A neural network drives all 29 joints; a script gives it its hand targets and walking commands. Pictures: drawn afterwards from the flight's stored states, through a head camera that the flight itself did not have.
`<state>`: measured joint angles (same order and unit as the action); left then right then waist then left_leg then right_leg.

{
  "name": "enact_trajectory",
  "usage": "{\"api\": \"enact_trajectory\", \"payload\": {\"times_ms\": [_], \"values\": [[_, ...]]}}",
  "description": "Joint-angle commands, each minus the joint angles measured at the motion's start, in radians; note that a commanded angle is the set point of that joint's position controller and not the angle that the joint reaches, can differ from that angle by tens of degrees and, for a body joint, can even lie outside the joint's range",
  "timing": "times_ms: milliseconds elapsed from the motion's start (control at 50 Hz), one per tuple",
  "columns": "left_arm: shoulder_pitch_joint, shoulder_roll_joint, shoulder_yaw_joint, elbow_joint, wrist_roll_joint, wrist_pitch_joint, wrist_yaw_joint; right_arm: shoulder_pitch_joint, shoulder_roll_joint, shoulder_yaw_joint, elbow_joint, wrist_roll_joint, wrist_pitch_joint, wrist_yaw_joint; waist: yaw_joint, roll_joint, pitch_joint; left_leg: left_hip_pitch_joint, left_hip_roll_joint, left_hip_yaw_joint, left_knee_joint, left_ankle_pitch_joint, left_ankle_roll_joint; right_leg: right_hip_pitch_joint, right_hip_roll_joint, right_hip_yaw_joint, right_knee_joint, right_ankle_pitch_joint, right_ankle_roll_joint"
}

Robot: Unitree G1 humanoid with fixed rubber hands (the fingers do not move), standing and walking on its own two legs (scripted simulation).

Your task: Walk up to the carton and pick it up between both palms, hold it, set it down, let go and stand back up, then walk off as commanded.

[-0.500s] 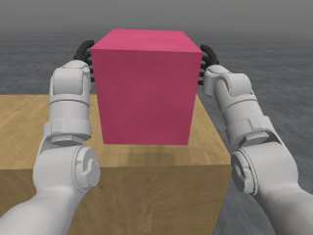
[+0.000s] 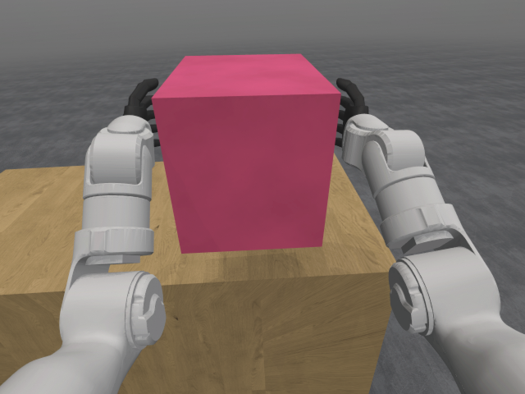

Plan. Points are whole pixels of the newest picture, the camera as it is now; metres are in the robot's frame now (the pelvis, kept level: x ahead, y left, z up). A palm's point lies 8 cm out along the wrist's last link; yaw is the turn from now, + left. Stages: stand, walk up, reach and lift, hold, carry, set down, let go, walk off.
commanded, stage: hold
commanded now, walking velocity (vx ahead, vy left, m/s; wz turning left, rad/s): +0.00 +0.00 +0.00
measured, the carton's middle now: (247, 142) +0.43 +0.00 +0.27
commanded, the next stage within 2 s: none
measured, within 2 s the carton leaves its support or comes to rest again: neither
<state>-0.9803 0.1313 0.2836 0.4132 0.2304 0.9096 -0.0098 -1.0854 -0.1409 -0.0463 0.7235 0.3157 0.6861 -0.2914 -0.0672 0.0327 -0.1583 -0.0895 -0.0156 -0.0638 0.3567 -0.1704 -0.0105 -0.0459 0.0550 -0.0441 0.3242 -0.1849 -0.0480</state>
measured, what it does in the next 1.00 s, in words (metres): stands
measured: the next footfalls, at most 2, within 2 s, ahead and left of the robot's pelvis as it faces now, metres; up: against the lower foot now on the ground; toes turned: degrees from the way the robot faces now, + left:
none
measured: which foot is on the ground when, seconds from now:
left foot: down 0.00-1.00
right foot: down 0.00-1.00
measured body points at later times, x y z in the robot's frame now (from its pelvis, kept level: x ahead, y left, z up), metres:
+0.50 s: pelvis +0.00 +0.00 +0.00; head -0.11 +0.04 +0.44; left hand +0.38 +0.19 +0.32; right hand +0.37 -0.12 +0.33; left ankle +0.02 +0.12 -0.75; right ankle +0.00 -0.08 -0.75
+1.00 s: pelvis -0.01 -0.01 +0.00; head -0.11 -0.01 +0.44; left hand +0.37 +0.14 +0.33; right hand +0.36 -0.16 +0.32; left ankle +0.02 +0.12 -0.75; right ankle +0.00 -0.08 -0.75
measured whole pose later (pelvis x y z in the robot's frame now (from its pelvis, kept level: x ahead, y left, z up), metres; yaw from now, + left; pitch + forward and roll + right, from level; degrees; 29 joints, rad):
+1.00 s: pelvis -0.01 -0.01 +0.00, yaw +0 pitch -6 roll +0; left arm -1.02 0.11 0.41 0.50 0.27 0.83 -0.06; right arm -1.07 -0.12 -0.04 0.67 0.32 0.70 -0.35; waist -0.07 0.02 -0.15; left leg -0.09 -0.01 -0.08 0.36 -0.16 0.00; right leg -0.05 0.07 -0.04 0.32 -0.17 -0.05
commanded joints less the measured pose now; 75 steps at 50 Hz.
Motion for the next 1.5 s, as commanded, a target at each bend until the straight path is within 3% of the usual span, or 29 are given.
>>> {"api": "enact_trajectory", "payload": {"times_ms": [0,80,100,180,200,220,340,500,540,560,600,660,740,760,800,820,900,980,1020,1060,1100,1140,1220,1240,1280,1340,1380,1440,1480], "values": [[-0.714,-0.534,-0.142,0.074,-0.145,-0.116,-0.217,-0.875,0.680,0.274,-0.335,0.169,-0.048,0.130,0.022,-0.183,-0.271,-0.057,-0.028,0.018,-0.066,0.087,0.041,0.160,-0.036,0.079,-0.068,0.309,0.125],[-0.751,-0.404,-0.001,0.260,-0.083,-0.132,-0.246,-0.894,0.691,0.224,-0.227,0.099,-0.039,0.137,0.057,-0.264,-0.187,-0.079,-0.030,0.032,-0.094,-0.036,0.081,0.068,-0.054,0.079,-0.117,0.066,0.136],[-0.794,-0.421,-0.053,0.115,-0.115,-0.137,-0.249,-0.910,0.707,0.235,-0.328,0.116,-0.045,0.129,0.048,-0.221,-0.282,-0.054,-0.034,0.036,-0.060,0.044,0.074,0.073,-0.062,0.091,-0.092,0.135,0.141],[-0.853,-0.494,-0.124,0.111,-0.144,-0.150,-0.226,-0.924,0.644,0.207,-0.283,0.129,-0.059,0.135,0.023,-0.112,-0.259,-0.047,-0.012,0.020,-0.083,0.026,0.032,0.026,-0.042,0.065,-0.095,0.069,0.102],[-0.854,-0.517,-0.172,0.133,-0.160,-0.150,-0.242,-0.870,0.644,0.183,-0.248,0.131,-0.055,0.124,-0.040,-0.056,-0.242,-0.050,-0.024,0.022,-0.063,0.000,0.021,0.015,-0.048,0.071,-0.088,0.111,0.105],[-0.862,-0.508,-0.147,0.131,-0.153,-0.147,-0.241,-0.919,0.653,0.189,-0.284,0.133,-0.059,0.127,0.003,-0.076,-0.253,-0.066,-0.014,0.026,-0.076,-0.002,0.024,0.023,-0.039,0.071,-0.086,0.068,0.097],[-0.879,-0.650,-0.307,0.029,-0.198,-0.137,-0.215,-0.805,0.536,0.084,-0.165,0.135,-0.073,0.146,-0.113,0.151,-0.241,-0.060,0.016,-0.003,-0.092,-0.024,-0.052,0.043,-0.010,0.052,-0.055,0.130,0.050],[-0.889,-0.687,-0.380,-0.059,-0.246,-0.138,-0.215,-0.790,0.457,0.032,-0.199,0.131,-0.093,0.138,-0.199,0.181,-0.278,-0.015,0.020,-0.029,-0.074,0.065,-0.083,0.074,0.001,0.045,-0.062,0.221,0.043],[-0.796,-0.707,-0.341,-0.074,-0.228,-0.129,-0.203,-0.811,0.483,0.107,-0.246,0.172,-0.094,0.151,-0.130,0.143,-0.300,0.034,0.011,-0.018,-0.047,0.188,-0.078,0.082,-0.006,0.052,-0.071,0.261,0.035],[-0.817,-0.728,-0.343,-0.030,-0.233,-0.139,-0.200,-0.819,0.475,0.101,-0.245,0.151,-0.103,0.149,-0.145,0.141,-0.278,0.024,0.012,-0.019,-0.045,0.168,-0.084,0.067,0.000,0.052,-0.075,0.225,0.038],[-0.865,-0.739,-0.411,-0.288,-0.284,-0.148,-0.171,-0.821,0.535,0.183,-0.354,0.220,-0.107,0.145,-0.129,0.156,-0.491,0.124,0.005,-0.029,0.019,0.398,-0.093,0.138,0.012,0.048,-0.038,0.415,0.047],[-0.851,-0.702,-0.388,-0.256,-0.302,-0.152,-0.165,-0.824,0.594,0.236,-0.434,0.227,-0.093,0.124,-0.117,0.058,-0.498,0.111,-0.026,-0.007,0.034,0.393,-0.060,0.140,0.003,0.058,-0.041,0.503,0.085],[-0.735,-0.558,-0.183,-0.051,-0.182,-0.148,-0.170,-0.861,0.720,0.355,-0.415,0.236,-0.064,0.121,0.026,-0.157,-0.431,-0.008,-0.056,0.014,-0.006,0.247,0.029,0.245,-0.031,0.087,-0.021,0.584,0.148],[-0.733,-0.561,-0.193,-0.116,-0.195,-0.146,-0.183,-0.839,0.707,0.347,-0.469,0.230,-0.056,0.109,-0.002,-0.180,-0.449,-0.018,-0.059,0.023,-0.011,0.227,0.032,0.263,-0.045,0.094,-0.019,0.605,0.164],[-0.688,-0.496,-0.101,0.025,-0.140,-0.140,-0.201,-0.869,0.742,0.371,-0.433,0.214,-0.041,0.100,0.054,-0.271,-0.352,-0.072,-0.058,0.027,-0.048,0.096,0.065,0.271,-0.056,0.105,-0.042,0.547,0.181],[-0.722,-0.502,-0.155,-0.074,-0.180,-0.146,-0.212,-0.869,0.766,0.372,-0.532,0.210,-0.053,0.082,0.006,-0.263,-0.486,-0.029,-0.066,0.027,-0.023,0.145,0.055,0.292,-0.078,0.107,-0.031,0.649,0.206],[-0.786,-0.427,-0.069,0.076,-0.123,-0.142,-0.227,-0.894,0.728,0.317,-0.373,0.165,-0.026,0.096,0.055,-0.237,-0.307,-0.063,-0.047,0.025,-0.061,0.012,0.064,0.123,-0.080,0.111,-0.081,0.301,0.191],[-0.831,-0.460,-0.102,0.114,-0.096,-0.134,-0.237,-0.887,0.682,0.238,-0.266,0.135,-0.034,0.117,0.037,-0.121,-0.229,-0.057,-0.018,0.027,-0.089,-0.019,0.045,0.031,-0.055,0.072,-0.095,0.061,0.129],[-0.838,-0.508,-0.188,0.106,-0.140,-0.123,-0.244,-0.848,0.610,0.158,-0.257,0.131,-0.034,0.106,-0.057,-0.050,-0.201,-0.053,-0.022,0.025,-0.087,-0.048,0.015,0.003,-0.046,0.068,-0.096,0.061,0.105],[-0.905,-0.549,-0.212,0.124,-0.138,-0.132,-0.235,-0.874,0.615,0.127,-0.175,0.117,-0.052,0.138,-0.029,0.040,-0.209,-0.071,0.003,0.013,-0.099,-0.093,0.001,-0.040,-0.044,0.071,-0.091,-0.058,0.068],[-0.936,-0.597,-0.274,0.111,-0.166,-0.131,-0.236,-0.839,0.532,0.037,-0.138,0.095,-0.060,0.142,-0.121,0.129,-0.169,-0.151,0.029,-0.012,-0.149,-0.214,-0.022,-0.001,-0.012,0.040,-0.059,-0.023,0.053],[-0.940,-0.633,-0.339,0.042,-0.193,-0.133,-0.227,-0.837,0.499,0.014,-0.138,0.088,-0.077,0.158,-0.141,0.216,-0.234,-0.196,0.062,-0.033,-0.171,-0.257,-0.042,0.078,0.020,0.035,-0.009,0.076,0.046],[-0.870,-0.695,-0.365,0.128,-0.199,-0.123,-0.230,-0.834,0.369,-0.088,-0.065,0.051,-0.099,0.175,-0.216,0.266,-0.155,-0.245,0.082,-0.072,-0.219,-0.329,-0.066,0.104,0.027,0.026,-0.008,0.099,0.037],[-0.851,-0.701,-0.361,0.131,-0.205,-0.127,-0.221,-0.837,0.382,-0.060,-0.071,0.053,-0.099,0.181,-0.188,0.229,-0.177,-0.237,0.098,-0.081,-0.215,-0.278,-0.054,0.121,0.032,0.031,-0.001,0.132,0.034],[-0.879,-0.667,-0.361,0.152,-0.221,-0.137,-0.232,-0.855,0.362,-0.101,-0.072,0.018,-0.105,0.164,-0.234,0.194,-0.151,-0.220,0.064,-0.044,-0.183,-0.252,-0.054,0.103,0.012,0.028,-0.036,0.120,0.040],[-0.835,-0.713,-0.373,0.034,-0.249,-0.148,-0.198,-0.880,0.421,0.007,-0.197,0.089,-0.134,0.183,-0.167,0.170,-0.306,-0.131,0.062,-0.050,-0.133,-0.059,-0.063,0.126,0.019,0.034,-0.033,0.211,0.037],[-0.844,-0.704,-0.352,0.036,-0.253,-0.156,-0.190,-0.877,0.436,0.022,-0.215,0.093,-0.136,0.171,-0.179,0.133,-0.307,-0.057,0.033,-0.032,-0.094,0.028,-0.067,0.103,0.008,0.037,-0.061,0.228,0.037],[-0.802,-0.658,-0.290,-0.046,-0.243,-0.163,-0.167,-0.904,0.578,0.203,-0.337,0.174,-0.128,0.156,-0.078,0.024,-0.460,0.062,-0.024,-0.008,-0.002,0.296,-0.032,0.147,-0.008,0.061,-0.066,0.404,0.072],[-0.712,-0.588,-0.215,-0.109,-0.208,-0.163,-0.151,-0.885,0.675,0.365,-0.439,0.244,-0.110,0.142,0.042,-0.073,-0.554,0.057,-0.048,0.017,0.029,0.415,-0.008,0.291,-0.012,0.078,-0.008,0.678,0.118]]}}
